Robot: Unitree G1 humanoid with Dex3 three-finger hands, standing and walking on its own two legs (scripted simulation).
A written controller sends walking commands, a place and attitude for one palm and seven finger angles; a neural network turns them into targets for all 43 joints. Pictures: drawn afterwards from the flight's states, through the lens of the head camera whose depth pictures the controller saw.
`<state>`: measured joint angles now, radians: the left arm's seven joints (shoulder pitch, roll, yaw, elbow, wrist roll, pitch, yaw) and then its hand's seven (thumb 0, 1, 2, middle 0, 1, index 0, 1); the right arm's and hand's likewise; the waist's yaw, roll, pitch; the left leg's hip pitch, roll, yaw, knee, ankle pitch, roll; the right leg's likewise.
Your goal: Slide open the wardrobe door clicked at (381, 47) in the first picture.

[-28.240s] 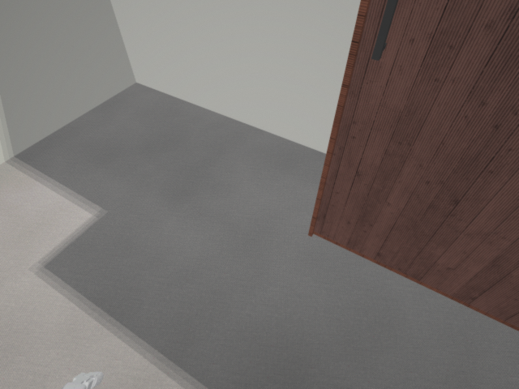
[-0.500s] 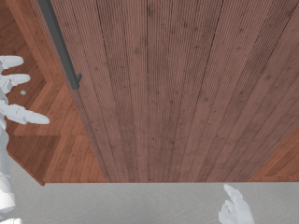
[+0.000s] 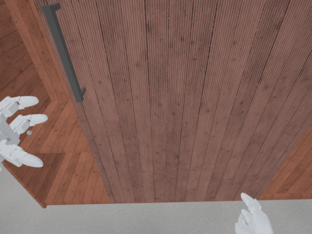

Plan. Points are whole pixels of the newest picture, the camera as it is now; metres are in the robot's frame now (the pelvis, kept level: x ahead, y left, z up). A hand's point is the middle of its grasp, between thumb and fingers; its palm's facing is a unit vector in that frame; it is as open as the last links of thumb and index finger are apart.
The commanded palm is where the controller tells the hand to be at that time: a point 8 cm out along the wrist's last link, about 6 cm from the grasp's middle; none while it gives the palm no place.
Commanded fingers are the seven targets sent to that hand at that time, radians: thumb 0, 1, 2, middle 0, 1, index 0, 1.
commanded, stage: draw the hand back to the body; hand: left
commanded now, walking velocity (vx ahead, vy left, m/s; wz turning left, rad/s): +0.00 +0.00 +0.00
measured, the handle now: (69, 57) +0.48 +0.31 +0.26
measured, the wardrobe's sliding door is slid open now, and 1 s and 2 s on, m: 0.43 0.43 0.43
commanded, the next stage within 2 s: step back with the hand held close in 1.08 s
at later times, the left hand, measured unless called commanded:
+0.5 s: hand (36, 146) +0.22 +0.29 +0.18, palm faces +0.47 -0.81 -0.35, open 10.8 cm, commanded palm +0.17 +0.32 +0.18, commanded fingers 0.00 0.57 0.74 -0.21 -0.49 -0.21 -0.49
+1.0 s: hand (38, 159) +0.20 +0.27 +0.17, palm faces +0.46 -0.81 -0.36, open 7.5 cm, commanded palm +0.16 +0.31 +0.18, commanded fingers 0.00 0.90 0.90 -0.20 -0.30 -0.20 -0.30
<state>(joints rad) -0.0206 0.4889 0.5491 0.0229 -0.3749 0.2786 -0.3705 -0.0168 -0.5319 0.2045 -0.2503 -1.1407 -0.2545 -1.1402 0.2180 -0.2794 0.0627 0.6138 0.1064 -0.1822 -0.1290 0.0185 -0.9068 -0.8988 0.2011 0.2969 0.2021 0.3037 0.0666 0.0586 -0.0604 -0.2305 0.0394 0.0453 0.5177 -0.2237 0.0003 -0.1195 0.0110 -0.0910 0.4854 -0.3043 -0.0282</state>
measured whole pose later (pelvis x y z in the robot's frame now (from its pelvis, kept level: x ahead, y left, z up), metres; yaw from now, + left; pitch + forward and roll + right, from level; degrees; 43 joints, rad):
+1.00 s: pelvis +0.02 +0.01 +0.01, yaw -1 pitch -5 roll +0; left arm 0.46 0.34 0.33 -0.39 -0.09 -0.05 0.10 0.01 0.87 0.88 -0.21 -0.32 -0.21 -0.32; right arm 0.18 -0.22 0.03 0.64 0.00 -0.09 -0.08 0.02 -0.91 -0.90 0.20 0.30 0.20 0.30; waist 0.08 0.05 0.00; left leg -0.13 0.02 0.07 0.42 -0.21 0.01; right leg -0.02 -0.01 -0.07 0.38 -0.28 -0.01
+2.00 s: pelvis -0.07 +0.05 -0.01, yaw +1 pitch +0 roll -3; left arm 0.50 0.38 0.40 -0.48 -0.03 -0.25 0.15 0.01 0.89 0.89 -0.21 -0.30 -0.22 -0.30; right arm 0.22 -0.21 0.01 0.60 -0.01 -0.10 -0.08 0.02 -0.90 -0.90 0.20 0.30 0.21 0.30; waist 0.05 0.01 0.01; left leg -0.45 0.00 0.02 0.61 -0.26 0.03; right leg -0.30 0.02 -0.02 0.50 -0.19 0.02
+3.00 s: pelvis -0.17 +0.08 +0.00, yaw -4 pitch +1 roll -3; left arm 0.60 0.44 0.39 -0.50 -0.05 -0.24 0.12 0.01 0.89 0.89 -0.21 -0.30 -0.22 -0.30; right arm 0.25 -0.20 0.01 0.64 -0.01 -0.14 -0.06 0.02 -0.90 -0.90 0.20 0.30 0.21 0.30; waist 0.00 0.03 -0.05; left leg -0.42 -0.04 -0.03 0.54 -0.20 0.01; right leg -0.14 0.09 0.00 0.40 -0.29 -0.04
